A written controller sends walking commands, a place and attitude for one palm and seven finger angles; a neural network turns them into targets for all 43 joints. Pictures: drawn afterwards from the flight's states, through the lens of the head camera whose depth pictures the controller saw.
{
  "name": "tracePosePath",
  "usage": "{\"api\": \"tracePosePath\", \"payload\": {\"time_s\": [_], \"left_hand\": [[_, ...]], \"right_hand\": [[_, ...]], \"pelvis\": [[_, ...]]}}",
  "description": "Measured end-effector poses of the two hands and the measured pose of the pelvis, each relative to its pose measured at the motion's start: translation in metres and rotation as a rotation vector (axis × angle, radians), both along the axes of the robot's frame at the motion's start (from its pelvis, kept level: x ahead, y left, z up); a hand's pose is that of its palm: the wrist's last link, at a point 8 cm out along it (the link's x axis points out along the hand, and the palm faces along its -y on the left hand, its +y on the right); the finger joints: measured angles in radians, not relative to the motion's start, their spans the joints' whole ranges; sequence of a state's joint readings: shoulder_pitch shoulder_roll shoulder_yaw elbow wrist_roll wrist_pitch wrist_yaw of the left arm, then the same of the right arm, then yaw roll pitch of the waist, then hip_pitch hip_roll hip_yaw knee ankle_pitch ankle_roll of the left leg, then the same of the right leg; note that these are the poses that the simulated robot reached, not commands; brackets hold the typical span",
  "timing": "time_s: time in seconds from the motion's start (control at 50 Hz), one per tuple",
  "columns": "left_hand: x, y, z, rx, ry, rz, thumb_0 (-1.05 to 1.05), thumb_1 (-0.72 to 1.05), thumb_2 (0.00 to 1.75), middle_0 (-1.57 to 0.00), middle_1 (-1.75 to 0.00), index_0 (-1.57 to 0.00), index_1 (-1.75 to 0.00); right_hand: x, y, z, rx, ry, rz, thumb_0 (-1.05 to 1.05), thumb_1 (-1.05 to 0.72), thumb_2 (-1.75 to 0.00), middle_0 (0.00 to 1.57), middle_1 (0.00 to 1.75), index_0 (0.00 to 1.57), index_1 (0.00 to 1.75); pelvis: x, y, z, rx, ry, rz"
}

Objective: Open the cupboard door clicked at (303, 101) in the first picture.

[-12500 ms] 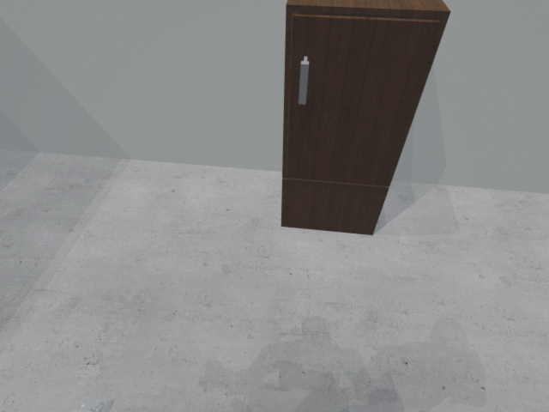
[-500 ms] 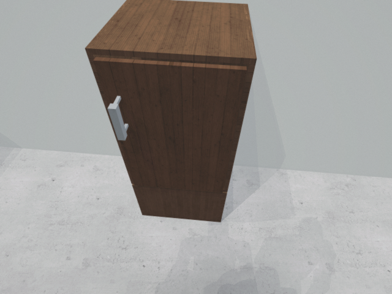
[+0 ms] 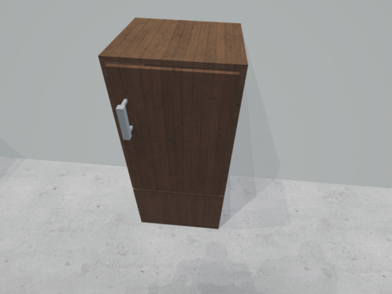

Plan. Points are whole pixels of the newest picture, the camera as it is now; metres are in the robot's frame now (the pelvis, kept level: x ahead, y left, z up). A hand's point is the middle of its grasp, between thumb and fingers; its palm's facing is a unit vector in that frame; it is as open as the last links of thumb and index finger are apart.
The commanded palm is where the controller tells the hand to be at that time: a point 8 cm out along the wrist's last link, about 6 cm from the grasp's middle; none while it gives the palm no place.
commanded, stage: look again from close up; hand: left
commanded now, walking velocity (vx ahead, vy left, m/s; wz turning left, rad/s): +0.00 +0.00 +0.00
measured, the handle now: (126, 119) +0.64 +0.27 +0.00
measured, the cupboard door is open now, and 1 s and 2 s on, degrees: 0 0 0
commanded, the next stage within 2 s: shuffle to correct the standing spot in 0.04 s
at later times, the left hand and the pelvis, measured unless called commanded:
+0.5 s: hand out of the picture -0.03 +0.19 -0.18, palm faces +0.05 -0.99 -0.14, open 7.4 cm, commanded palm none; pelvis +0.01 +0.03 +0.00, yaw +0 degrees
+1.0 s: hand out of the picture +0.09 +0.27 -0.20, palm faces +0.08 -0.98 -0.15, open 7.4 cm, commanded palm none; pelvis +0.11 +0.10 -0.02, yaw +1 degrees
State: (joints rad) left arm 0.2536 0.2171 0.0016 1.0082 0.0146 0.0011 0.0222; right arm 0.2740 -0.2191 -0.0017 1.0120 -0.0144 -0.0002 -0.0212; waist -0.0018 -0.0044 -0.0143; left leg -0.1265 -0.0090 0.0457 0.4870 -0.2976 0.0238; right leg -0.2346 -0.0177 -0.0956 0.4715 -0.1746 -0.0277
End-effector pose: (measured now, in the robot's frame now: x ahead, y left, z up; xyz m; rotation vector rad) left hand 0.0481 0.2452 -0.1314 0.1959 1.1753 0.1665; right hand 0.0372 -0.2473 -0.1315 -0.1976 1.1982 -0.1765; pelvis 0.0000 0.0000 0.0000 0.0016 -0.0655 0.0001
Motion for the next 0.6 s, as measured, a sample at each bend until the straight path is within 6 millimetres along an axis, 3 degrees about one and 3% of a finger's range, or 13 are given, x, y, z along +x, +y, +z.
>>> {"api": "tracePosePath", "payload": {"time_s": [0.24, 0.38, 0.48, 0.6], "left_hand": [[-0.072, -0.007, -0.01, -0.033, 0.188, 0.052, 0.0, 0.9, 0.9, -0.2, -0.3, -0.2, -0.3], [-0.097, -0.012, -0.019, -0.086, 0.268, 0.1, 0.0, 0.9, 0.9, -0.2, -0.3, -0.2, -0.3], [-0.085, -0.006, -0.022, -0.112, 0.287, 0.082, 0.0, 0.9, 0.9, -0.2, -0.3, -0.2, -0.3], [-0.035, 0.004, -0.012, -0.093, 0.22, 0.036, 0.01, 0.92, 0.9, -0.2, -0.3, -0.2, -0.3]], "right_hand": [[-0.076, 0.017, -0.006, 0.035, 0.218, -0.041, 0.01, -0.91, -0.9, 0.2, 0.3, 0.2, 0.3], [-0.108, 0.039, -0.004, 0.042, 0.322, -0.075, 0.01, -0.91, -0.9, 0.2, 0.3, 0.2, 0.3], [-0.122, 0.061, -0.002, 0.048, 0.345, -0.123, 0.01, -0.91, -0.9, 0.2, 0.3, 0.2, 0.3], [-0.112, 0.083, -0.001, 0.089, 0.35, -0.143, 0.01, -0.91, -0.9, 0.2, 0.3, 0.2, 0.3]], "pelvis": [[-0.01, 0.004, 0.002, -0.006, 0.027, 0.009], [-0.006, 0.016, 0.0, -0.019, 0.043, 0.021], [0.004, 0.031, -0.001, -0.025, 0.044, 0.005], [0.024, 0.039, 0.005, -0.02, 0.055, -0.005]]}}
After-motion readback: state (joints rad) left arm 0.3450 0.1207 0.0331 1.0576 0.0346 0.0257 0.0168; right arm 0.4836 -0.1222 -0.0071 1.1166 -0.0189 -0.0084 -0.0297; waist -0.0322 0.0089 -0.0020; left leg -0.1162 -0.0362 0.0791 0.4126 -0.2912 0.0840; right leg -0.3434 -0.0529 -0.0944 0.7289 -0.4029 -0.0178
